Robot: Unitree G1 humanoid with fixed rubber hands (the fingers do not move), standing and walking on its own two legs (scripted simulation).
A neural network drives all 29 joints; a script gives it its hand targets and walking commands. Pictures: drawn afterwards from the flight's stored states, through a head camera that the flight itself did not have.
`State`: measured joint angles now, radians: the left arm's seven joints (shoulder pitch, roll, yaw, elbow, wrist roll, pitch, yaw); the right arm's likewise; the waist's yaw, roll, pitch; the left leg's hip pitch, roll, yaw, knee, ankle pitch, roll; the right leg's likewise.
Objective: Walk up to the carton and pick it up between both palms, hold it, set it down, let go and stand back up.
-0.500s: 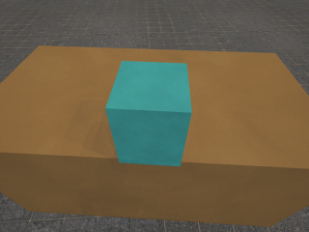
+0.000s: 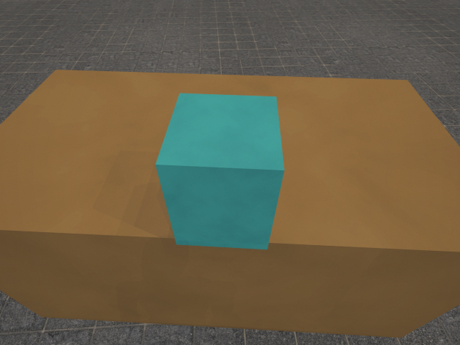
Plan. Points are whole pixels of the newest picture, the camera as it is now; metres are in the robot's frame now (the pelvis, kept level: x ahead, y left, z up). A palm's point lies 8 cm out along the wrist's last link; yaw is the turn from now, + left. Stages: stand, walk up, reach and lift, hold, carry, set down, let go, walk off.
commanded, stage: stand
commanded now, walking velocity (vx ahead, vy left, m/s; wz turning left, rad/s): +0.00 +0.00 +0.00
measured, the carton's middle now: (224, 173) +0.46 +0.01 +0.04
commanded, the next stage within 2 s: none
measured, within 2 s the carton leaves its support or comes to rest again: neither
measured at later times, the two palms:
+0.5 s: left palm out of the picture +0.02 +0.24 -0.13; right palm out of the picture +0.02 -0.23 -0.13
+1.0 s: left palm out of the picture +0.02 +0.23 -0.14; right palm out of the picture +0.02 -0.23 -0.13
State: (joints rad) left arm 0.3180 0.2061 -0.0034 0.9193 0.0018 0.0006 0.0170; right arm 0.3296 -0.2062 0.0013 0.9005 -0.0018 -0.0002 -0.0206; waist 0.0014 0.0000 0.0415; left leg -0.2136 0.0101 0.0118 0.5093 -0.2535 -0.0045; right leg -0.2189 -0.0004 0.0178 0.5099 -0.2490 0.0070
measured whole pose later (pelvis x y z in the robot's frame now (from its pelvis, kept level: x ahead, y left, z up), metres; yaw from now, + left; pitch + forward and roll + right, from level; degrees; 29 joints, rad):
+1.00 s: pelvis +0.01 +0.00 +0.00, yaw +0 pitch -2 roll +0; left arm 0.32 0.18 0.00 1.01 0.00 0.00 0.03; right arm 0.31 -0.18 0.00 1.00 0.00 0.00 -0.04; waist 0.00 0.00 0.04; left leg -0.19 0.01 0.01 0.48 -0.25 0.00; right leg -0.19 0.00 0.02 0.47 -0.25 0.01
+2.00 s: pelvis +0.03 +0.00 +0.00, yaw +0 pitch -2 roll +0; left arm 0.29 0.17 -0.01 1.05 0.00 0.00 0.04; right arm 0.31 -0.17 0.01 1.03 0.00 -0.01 -0.04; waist 0.00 0.00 0.05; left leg -0.15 0.01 0.00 0.45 -0.26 -0.01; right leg -0.16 0.00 0.02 0.46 -0.26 0.01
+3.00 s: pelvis +0.02 +0.00 +0.00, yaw +1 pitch -2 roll +0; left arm 0.31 0.16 -0.01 1.07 0.00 0.00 0.04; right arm 0.31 -0.16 0.00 1.07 0.00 -0.01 -0.05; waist 0.00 0.00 0.05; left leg -0.16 0.02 -0.01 0.45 -0.25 -0.02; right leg -0.16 0.00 0.01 0.45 -0.25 0.01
